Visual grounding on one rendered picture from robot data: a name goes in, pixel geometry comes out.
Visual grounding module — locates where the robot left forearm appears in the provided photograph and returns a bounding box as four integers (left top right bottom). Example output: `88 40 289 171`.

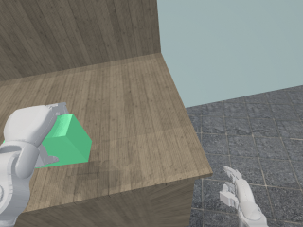
0 140 40 227

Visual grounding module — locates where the left robot hand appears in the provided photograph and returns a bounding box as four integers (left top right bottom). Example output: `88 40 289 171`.
3 102 69 168

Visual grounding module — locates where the table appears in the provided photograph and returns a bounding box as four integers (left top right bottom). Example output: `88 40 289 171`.
0 0 213 227

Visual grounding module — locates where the right robot hand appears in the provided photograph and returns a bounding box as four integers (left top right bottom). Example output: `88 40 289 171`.
219 166 255 210

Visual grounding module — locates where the sponge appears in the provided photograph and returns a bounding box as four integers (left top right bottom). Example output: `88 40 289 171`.
3 113 92 168

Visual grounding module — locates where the robot right forearm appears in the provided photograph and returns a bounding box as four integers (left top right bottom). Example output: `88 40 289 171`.
238 201 269 227

